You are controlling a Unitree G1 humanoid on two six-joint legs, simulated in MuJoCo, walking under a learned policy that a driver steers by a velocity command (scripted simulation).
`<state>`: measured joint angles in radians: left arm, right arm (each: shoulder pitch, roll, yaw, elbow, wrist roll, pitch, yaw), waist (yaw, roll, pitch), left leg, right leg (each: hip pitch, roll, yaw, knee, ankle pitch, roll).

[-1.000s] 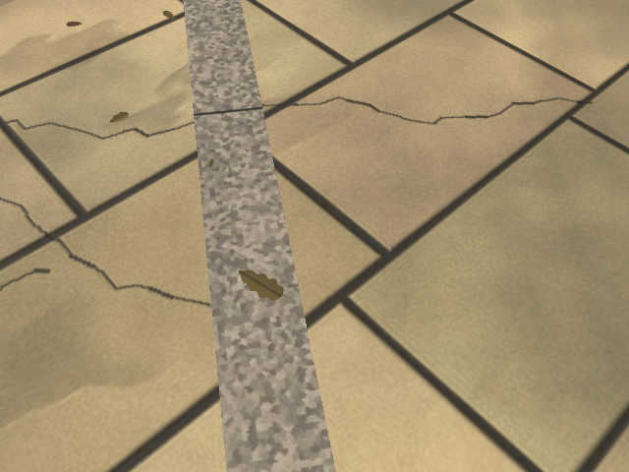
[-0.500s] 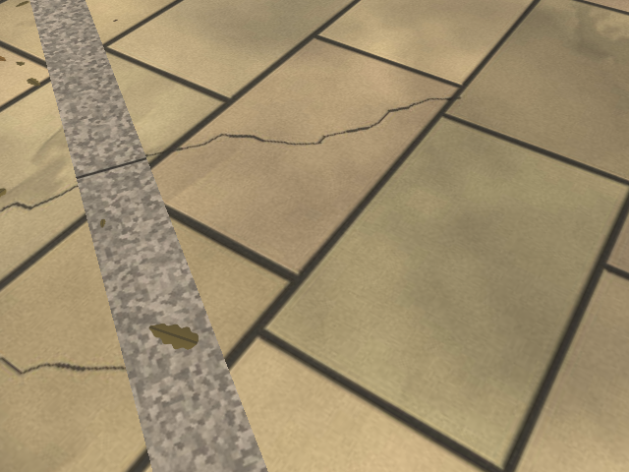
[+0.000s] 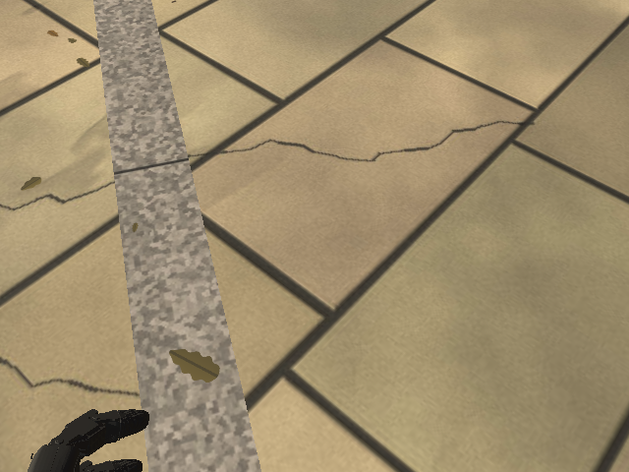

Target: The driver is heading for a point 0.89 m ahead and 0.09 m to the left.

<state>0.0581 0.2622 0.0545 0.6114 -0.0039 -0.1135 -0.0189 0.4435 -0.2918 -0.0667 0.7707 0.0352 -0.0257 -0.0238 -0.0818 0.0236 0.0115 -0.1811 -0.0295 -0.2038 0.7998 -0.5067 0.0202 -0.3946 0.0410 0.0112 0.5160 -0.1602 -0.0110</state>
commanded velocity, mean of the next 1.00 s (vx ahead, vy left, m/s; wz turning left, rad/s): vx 0.49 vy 0.00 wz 0.18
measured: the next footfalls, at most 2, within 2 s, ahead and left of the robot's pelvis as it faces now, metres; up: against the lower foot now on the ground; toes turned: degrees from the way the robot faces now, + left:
left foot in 0.44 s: +0.37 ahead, +0.19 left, +0.00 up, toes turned +18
right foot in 1.00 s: +0.72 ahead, +0.07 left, +0.00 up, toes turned +6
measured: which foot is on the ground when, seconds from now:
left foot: up 0.00-0.42, down 0.44-1.00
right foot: down 0.00-0.44, up 0.46-0.98, down 1.00-1.00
